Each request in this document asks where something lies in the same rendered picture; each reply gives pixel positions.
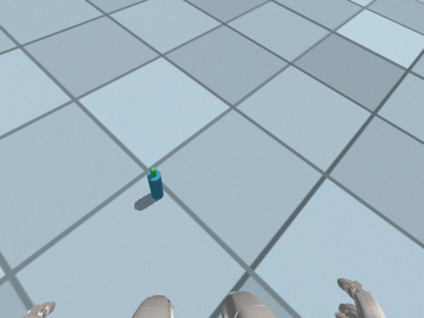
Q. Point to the left robot hand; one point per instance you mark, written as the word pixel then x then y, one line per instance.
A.
pixel 40 311

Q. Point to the bottle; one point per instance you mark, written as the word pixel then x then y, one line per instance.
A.
pixel 155 183

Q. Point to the right robot hand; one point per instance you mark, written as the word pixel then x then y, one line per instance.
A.
pixel 366 304

